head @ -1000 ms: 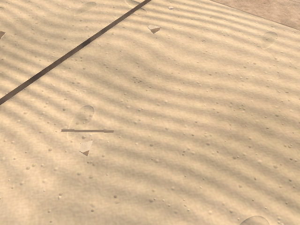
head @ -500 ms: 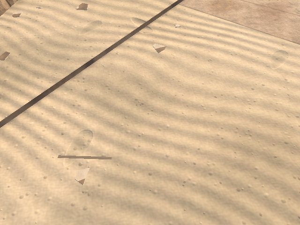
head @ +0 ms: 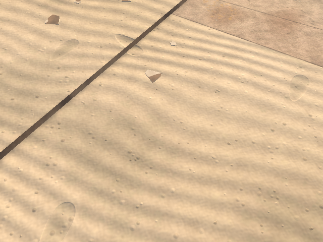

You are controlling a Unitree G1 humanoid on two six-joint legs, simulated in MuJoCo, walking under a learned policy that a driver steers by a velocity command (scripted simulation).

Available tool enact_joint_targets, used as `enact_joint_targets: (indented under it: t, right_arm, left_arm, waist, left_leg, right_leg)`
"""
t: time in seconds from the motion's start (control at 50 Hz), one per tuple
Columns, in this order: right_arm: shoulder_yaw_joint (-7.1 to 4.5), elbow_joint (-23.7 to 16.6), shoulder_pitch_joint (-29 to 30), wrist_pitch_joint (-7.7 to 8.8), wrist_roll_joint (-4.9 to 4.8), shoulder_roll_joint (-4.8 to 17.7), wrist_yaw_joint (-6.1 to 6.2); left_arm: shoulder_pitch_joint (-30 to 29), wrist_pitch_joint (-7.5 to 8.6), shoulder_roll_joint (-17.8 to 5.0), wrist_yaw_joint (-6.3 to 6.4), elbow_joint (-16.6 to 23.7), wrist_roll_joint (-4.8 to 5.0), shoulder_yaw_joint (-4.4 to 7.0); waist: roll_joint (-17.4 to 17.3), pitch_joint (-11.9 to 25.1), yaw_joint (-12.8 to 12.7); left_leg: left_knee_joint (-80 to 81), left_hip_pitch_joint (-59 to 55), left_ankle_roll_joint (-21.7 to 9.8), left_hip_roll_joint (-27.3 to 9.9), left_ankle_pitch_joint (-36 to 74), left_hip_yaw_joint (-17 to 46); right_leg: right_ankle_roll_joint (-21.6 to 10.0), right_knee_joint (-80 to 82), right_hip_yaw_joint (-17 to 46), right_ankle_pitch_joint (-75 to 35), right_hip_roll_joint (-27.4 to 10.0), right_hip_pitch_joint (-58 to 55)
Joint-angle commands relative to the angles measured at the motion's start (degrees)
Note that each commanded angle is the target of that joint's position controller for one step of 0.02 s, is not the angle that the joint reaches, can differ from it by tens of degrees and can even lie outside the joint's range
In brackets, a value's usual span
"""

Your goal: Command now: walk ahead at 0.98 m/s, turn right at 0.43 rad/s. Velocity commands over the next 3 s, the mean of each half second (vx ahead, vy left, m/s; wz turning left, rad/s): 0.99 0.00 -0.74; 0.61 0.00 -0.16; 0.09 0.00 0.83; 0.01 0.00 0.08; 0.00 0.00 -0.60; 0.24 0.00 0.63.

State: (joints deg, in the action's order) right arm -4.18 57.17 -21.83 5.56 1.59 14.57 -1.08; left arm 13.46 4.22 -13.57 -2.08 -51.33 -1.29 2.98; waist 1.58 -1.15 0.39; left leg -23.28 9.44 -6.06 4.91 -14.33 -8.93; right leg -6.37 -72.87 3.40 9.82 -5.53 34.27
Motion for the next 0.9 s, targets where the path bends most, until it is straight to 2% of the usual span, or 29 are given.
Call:
enact_joint_targets:
  t: [0.02, 0.1, 0.14, 0.18, 0.22, 0.26, 0.28, 0.3, 0.32, 0.34, 0.36, 0.38, 0.42, 0.46, 0.5, 0.56, 0.6, 0.64, 0.66, 0.68, 0.7, 0.72, 0.74, 0.76, 0.78, 0.8, 0.82, 0.84, 0.9]
  right_arm:
    - [0.26, -3.23, 1.95, 2.55, -0.59, 2.23, -0.18]
    - [1.23, -2.40, -2.93, 3.29, -0.74, 1.88, 0.21]
    - [1.54, -1.69, -5.59, 3.25, -0.97, 3.09, 1.22]
    - [1.52, -1.98, -6.29, 2.93, -1.04, 5.61, 2.76]
    - [0.64, -3.02, -5.08, 1.53, -0.56, 9.37, 4.82]
    - [-0.53, -5.48, 0.97, -0.53, 0.75, 12.10, 5.47]
    - [-1.35, -6.59, 5.84, -1.35, 0.67, 13.13, 4.75]
    - [0.52, -9.83, 10.32, 0.00, 1.41, 4.67, 2.88]
    - [1.76, -16.63, 6.02, 1.25, -0.95, 1.53, 2.26]
    - [2.50, -17.84, 8.84, 2.85, -0.18, 3.41, 1.77]
    - [2.30, -17.60, 9.87, 3.59, -0.01, 5.18, 1.23]
    - [2.28, -17.69, 10.85, 3.15, 0.88, 5.17, 1.14]
    - [2.87, -17.71, 9.92, 0.22, 3.08, 4.49, 0.81]
    - [3.48, -20.48, 14.76, -1.40, 3.07, 4.04, 0.36]
    - [4.22, -23.53, 21.72, -1.49, 1.81, 3.31, -0.19]
    - [4.68, -25.60, 26.39, -1.29, 0.08, 2.93, -0.26]
    - [4.34, -26.66, 27.48, -1.06, -0.22, 4.35, 0.04]
    - [3.23, -24.95, 22.12, -0.51, 0.59, 6.91, 0.74]
    - [2.30, -22.93, 15.29, 0.17, 1.02, 8.66, 1.35]
    - [1.55, -20.16, 5.61, 0.91, 1.37, 9.85, 2.00]
    - [0.71, -17.73, -5.34, 1.41, 2.27, 12.99, 2.65]
    - [-1.07, -15.16, -7.62, 1.37, 3.61, 19.26, 1.63]
    - [-1.52, -15.87, -6.55, 0.47, 1.04, 15.95, 0.48]
    - [-0.08, -16.51, -0.81, 1.75, -2.35, 9.48, 0.36]
    - [0.37, -16.52, 4.51, 1.96, -3.32, 8.36, -0.08]
    - [0.52, -16.22, 5.38, 2.03, -3.81, 7.66, -0.24]
    - [0.65, -15.24, 4.34, 2.20, -2.97, 7.48, -0.22]
    - [0.55, -14.86, 4.46, 2.18, -2.55, 7.40, -0.18]
    - [-1.04, -15.92, 7.48, 0.87, -2.67, 11.85, 0.95]
  left_arm:
    - [-0.74, -1.75, -0.32, -1.00, 3.42, 0.14, -0.63]
    - [-11.23, -1.10, -0.92, -1.61, 7.22, 0.83, -1.40]
    - [-14.87, -0.66, -0.45, -1.90, 8.85, 0.88, -2.04]
    - [-13.92, -0.63, -2.06, -1.89, 8.75, 0.63, -1.90]
    - [-7.61, -1.18, -5.06, -1.65, 7.29, 0.63, -1.09]
    - [13.41, -1.76, -10.32, -0.89, 1.56, 0.73, 1.47]
    - [23.46, -1.97, -12.63, 0.19, -0.92, 1.22, 3.36]
    - [17.93, -2.73, -13.49, 1.08, -1.74, 2.31, 4.10]
    - [12.67, -3.01, -18.57, 0.78, 0.54, 0.16, 4.75]
    - [11.71, -3.02, -14.90, 1.23, 1.93, -0.31, 4.49]
    - [10.17, -2.82, -10.39, 1.76, 1.38, -0.44, 3.57]
    - [7.95, -2.30, -9.18, 2.02, 1.30, -0.38, 3.16]
    - [5.63, -0.44, -8.89, 2.65, 2.51, 0.38, 2.47]
    - [5.29, 1.10, -10.54, 2.25, 3.46, 0.98, 2.63]
    - [6.65, 1.64, -11.47, 1.97, 3.93, 0.88, 3.12]
    - [10.67, 1.49, -12.85, 1.01, 3.76, 1.64, 4.08]
    - [11.69, 1.14, -13.39, 1.05, 4.03, 1.65, 4.43]
    - [12.65, 1.13, -14.14, 1.69, 3.43, 1.31, 4.50]
    - [13.11, 1.26, -15.14, 1.86, 2.84, 0.93, 4.55]
    - [11.34, 1.51, -14.99, 1.99, 2.92, 0.93, 4.41]
    - [9.63, 1.85, -10.73, 2.25, 4.43, 0.66, 3.32]
    - [22.28, 1.75, -2.36, 2.35, 4.98, 4.63, 1.38]
    - [19.88, 1.01, -7.76, 3.19, 3.41, 1.61, 1.42]
    - [10.72, 1.00, -5.62, 2.37, 5.56, 2.91, 0.19]
    - [3.51, 0.99, -7.65, 2.20, 8.72, 2.06, -0.01]
    - [-2.90, 1.20, -9.11, 2.24, 10.52, 0.74, 0.38]
    - [-4.03, 1.45, -8.36, 1.99, 12.35, 0.33, 0.31]
    - [-3.64, 1.51, -7.31, 1.92, 13.64, 0.32, -0.02]
    - [-5.07, 1.35, -5.29, 2.31, 15.54, 1.00, -1.34]
  waist:
    - [-3.44, -6.62, -2.29]
    - [-2.62, -8.89, 0.28]
    - [-2.69, -8.78, 0.88]
    - [-4.94, -5.39, -0.46]
    - [-8.21, -0.26, -4.87]
    - [-9.51, 8.63, -15.31]
    - [-5.64, 10.30, -21.20]
    - [9.56, 4.82, -14.21]
    - [12.09, 12.72, -6.21]
    - [2.02, 11.77, -7.50]
    - [-6.01, 3.46, -4.45]
    - [-8.59, -0.65, -1.17]
    - [-9.39, -3.53, 2.48]
    - [-7.71, -5.56, 2.30]
    - [-5.02, -6.48, -0.08]
    - [-0.64, -3.28, -4.64]
    - [1.35, -1.81, -5.65]
    - [1.39, 1.99, -4.00]
    - [1.58, 6.03, -1.01]
    - [2.06, 9.78, 4.47]
    - [0.27, 15.97, 8.75]
    - [-24.46, 26.52, 1.88]
    - [-12.90, 28.09, 3.80]
    - [-14.95, 19.68, 5.52]
    - [-7.39, 12.88, 3.75]
    - [-3.36, 7.51, 4.03]
    - [-3.18, 5.49, 2.01]
    - [-3.77, 5.83, 0.05]
    - [-3.91, 4.91, -2.65]
  left_leg:
    - [19.64, 5.88, 2.61, -14.58, 1.50, 9.48]
    - [20.84, 1.90, 5.28, -11.19, 27.60, -2.40]
    - [20.55, -3.97, 6.35, -12.06, 41.47, -5.00]
    - [15.16, -12.34, 7.91, -13.48, 65.11, -6.76]
    - [3.42, -17.78, 8.62, -15.85, 82.73, -7.23]
    - [-23.20, -12.96, 7.51, -17.99, 86.34, -5.11]
    - [-48.49, -3.86, 6.53, -13.94, 64.23, -5.58]
    - [-68.50, 19.98, 5.50, -2.66, -7.10, -1.56]
    - [-79.52, 39.71, 7.85, -0.99, -15.07, 9.77]
    - [-73.83, 44.38, 6.40, -3.90, -10.97, 15.52]
    - [-65.38, 42.65, 5.58, -7.01, -6.59, 15.65]
    - [-59.74, 38.64, 6.16, -8.81, -5.83, 15.09]
    - [-52.96, 31.98, 8.44, -11.43, -6.03, 14.28]
    - [-41.69, 26.81, 10.29, -12.76, -3.30, 11.37]
    - [-28.74, 21.77, 10.89, -12.25, 6.76, 9.43]
    - [-15.28, 16.24, 9.20, -8.60, 19.38, 7.78]
    - [-9.59, 14.94, 8.18, -7.11, 19.16, 8.49]
    - [-5.26, 9.98, 6.36, -4.24, 16.72, 7.20]
    - [-4.32, 4.62, 4.98, -2.72, 16.21, 6.19]
    - [-2.26, -4.43, 3.76, -4.85, 20.86, 6.21]
    - [-7.50, -17.89, 2.22, -13.22, 24.61, 12.85]
    - [-7.36, -37.81, -11.11, -34.12, 53.13, 45.01]
    - [-5.13, -35.29, -11.97, -30.28, 45.06, 50.49]
    - [-1.50, -31.41, -10.60, -24.81, 39.60, 40.88]
    - [-0.22, -22.74, -8.61, -21.45, 40.25, 34.49]
    - [1.24, -16.47, -8.29, -18.80, 43.73, 31.55]
    - [2.79, -11.62, -8.14, -17.57, 47.67, 30.38]
    - [3.90, -9.78, -8.71, -17.02, 48.48, 30.80]
    - [5.91, 2.11, -8.95, -14.64, 49.76, 26.64]
  right_leg:
    - [0.70, 3.27, 0.32, -7.81, -2.35, 6.79]
    - [-0.30, 19.64, -8.28, -17.86, 1.03, 5.58]
    - [-1.33, 27.97, -12.34, -20.04, 2.88, 3.42]
    - [-3.05, 32.87, -16.06, -19.72, 7.08, -0.77]
    - [-4.35, 34.50, -17.50, -14.53, 11.15, -8.16]
    - [-7.91, 34.96, -13.80, -6.71, 12.64, -28.00]
    - [-11.80, 41.06, -7.47, -3.98, 9.38, -38.57]
    - [-12.60, 35.84, 2.70, -8.03, 3.89, -46.10]
    - [-25.32, 43.83, 31.48, -0.71, -5.87, -57.56]
    - [-24.53, 56.36, 42.28, 14.85, -9.77, -55.39]
    - [-20.64, 61.19, 39.15, 18.35, -8.77, -44.64]
    - [-17.85, 62.08, 34.33, 14.03, -6.20, -35.41]
    - [-15.67, 62.67, 26.27, 8.08, -1.11, -22.48]
    - [-14.75, 64.76, 20.83, 3.05, 3.01, -12.57]
    - [-12.84, 65.09, 17.26, -4.51, 6.10, -8.89]
    - [-9.14, 62.53, 16.31, -17.25, 6.83, -15.65]
    - [-7.48, 59.12, 17.56, -22.89, 5.41, -22.72]
    - [-4.86, 50.97, 16.38, -39.14, 4.34, -31.55]
    - [-3.00, 41.89, 15.16, -48.01, 3.97, -35.34]
    - [-0.98, 30.14, 13.09, -46.80, 5.38, -33.61]
    - [0.44, 13.54, 10.51, -29.83, 8.07, -24.29]
    - [5.00, -11.53, 4.13, 23.19, 18.47, -3.79]
    - [3.52, -14.65, 6.03, 20.13, 14.88, 1.03]
    - [4.63, -13.72, 8.89, 20.47, 10.69, 5.40]
    - [4.83, -9.59, 4.17, 17.20, 7.17, 6.05]
    - [5.55, -6.30, 1.89, 16.65, 6.26, 7.87]
    - [5.76, -3.08, 1.88, 15.30, 5.16, 5.92]
    - [6.23, 0.88, 2.18, 13.86, 4.76, 4.95]
    - [8.05, 21.08, 0.57, 10.04, 5.75, -2.28]
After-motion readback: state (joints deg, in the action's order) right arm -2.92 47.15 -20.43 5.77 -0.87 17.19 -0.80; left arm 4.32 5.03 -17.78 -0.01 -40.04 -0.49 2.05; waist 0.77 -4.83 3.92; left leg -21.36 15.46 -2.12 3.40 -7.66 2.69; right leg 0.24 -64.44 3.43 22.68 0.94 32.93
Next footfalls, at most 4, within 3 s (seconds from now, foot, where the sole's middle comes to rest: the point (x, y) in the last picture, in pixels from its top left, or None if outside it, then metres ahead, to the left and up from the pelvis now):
0.28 right None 0.45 -0.06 -0.77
0.70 left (175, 158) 0.91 -0.04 -0.77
1.08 right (229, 144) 1.00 -0.32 -0.77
1.48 left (172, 144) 1.00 -0.03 -0.77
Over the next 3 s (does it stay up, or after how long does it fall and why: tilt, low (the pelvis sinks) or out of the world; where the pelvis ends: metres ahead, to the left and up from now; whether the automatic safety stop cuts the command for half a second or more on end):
stays up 1.03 -0.17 0.01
